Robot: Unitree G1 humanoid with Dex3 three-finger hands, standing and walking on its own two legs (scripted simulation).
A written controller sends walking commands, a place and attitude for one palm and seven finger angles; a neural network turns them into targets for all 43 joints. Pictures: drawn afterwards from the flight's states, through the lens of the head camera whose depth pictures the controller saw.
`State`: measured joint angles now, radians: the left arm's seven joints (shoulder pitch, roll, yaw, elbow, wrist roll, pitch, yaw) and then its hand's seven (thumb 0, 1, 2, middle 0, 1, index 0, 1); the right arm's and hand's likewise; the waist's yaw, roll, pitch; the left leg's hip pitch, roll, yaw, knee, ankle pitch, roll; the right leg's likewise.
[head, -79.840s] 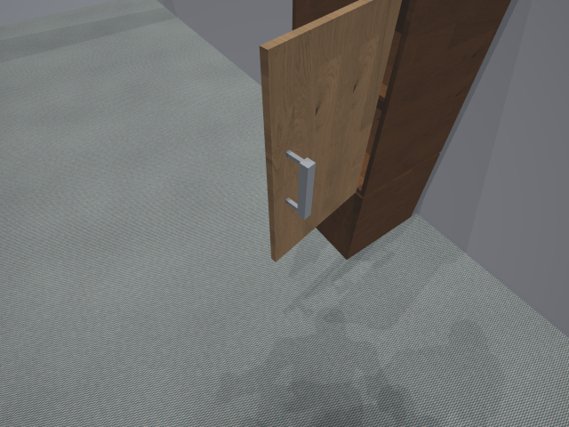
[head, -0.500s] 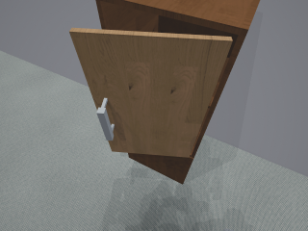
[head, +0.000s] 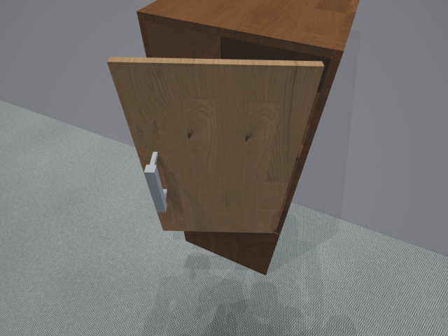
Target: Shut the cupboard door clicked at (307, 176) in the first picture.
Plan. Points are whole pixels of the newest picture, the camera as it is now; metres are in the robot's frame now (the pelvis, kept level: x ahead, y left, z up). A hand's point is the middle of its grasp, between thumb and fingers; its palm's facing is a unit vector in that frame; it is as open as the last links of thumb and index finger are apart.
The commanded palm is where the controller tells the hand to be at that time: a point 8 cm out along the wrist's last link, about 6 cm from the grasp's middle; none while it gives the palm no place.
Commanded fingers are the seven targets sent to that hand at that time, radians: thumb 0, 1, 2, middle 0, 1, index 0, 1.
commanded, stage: look again from close up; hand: left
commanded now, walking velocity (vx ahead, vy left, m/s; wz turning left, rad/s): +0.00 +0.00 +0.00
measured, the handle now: (158, 183) +0.46 +0.19 -0.05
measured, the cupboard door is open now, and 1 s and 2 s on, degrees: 23 23 23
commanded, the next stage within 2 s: raise the hand and make a fist in 0.50 s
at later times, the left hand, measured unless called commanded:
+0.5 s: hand out of the picture +0.04 +0.16 -0.18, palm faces +0.01 -0.99 -0.17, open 7.3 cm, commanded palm none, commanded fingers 0.00 0.90 0.90 -0.20 -0.30 -0.20 -0.30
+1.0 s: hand (162, 316) +0.18 +0.13 -0.08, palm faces +0.06 -1.00 +0.04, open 6.2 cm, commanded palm +0.14 +0.20 -0.06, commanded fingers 0.00 0.90 0.90 -0.57 -0.70 -0.57 -0.70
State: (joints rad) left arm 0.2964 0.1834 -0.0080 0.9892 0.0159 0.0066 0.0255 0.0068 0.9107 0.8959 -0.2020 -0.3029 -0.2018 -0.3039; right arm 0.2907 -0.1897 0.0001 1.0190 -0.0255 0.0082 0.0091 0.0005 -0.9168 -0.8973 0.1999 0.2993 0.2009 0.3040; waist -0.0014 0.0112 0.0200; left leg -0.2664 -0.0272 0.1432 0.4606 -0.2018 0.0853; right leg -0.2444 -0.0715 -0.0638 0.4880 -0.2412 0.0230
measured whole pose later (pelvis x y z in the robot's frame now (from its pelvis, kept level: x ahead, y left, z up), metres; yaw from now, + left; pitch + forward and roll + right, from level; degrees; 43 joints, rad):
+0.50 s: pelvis +0.04 -0.01 +0.00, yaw -1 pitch +0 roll +0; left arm 0.29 0.15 -0.02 1.10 0.01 -0.01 0.03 0.01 0.91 0.90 -0.20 -0.30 -0.20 -0.30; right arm 0.25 -0.16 0.01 1.12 -0.01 -0.03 -0.01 0.01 -0.93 -0.90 0.20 0.30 0.20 0.30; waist 0.01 -0.02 0.02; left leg -0.20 -0.02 0.14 0.43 -0.24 0.07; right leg -0.17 -0.06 -0.06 0.44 -0.27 0.03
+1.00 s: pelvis +0.01 -0.06 -0.08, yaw +5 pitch +12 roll +1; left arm 0.42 0.17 0.14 0.24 -0.22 -0.57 -0.34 0.01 0.91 0.90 -0.40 -0.52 -0.40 -0.52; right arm 0.16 -0.25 -0.08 0.56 0.00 -0.26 0.02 0.01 -0.91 -0.90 0.20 0.30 0.20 0.30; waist 0.01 -0.08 -0.12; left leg -0.82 0.01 0.04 1.06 -0.45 0.00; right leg -0.78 -0.01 -0.06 1.10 -0.54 -0.05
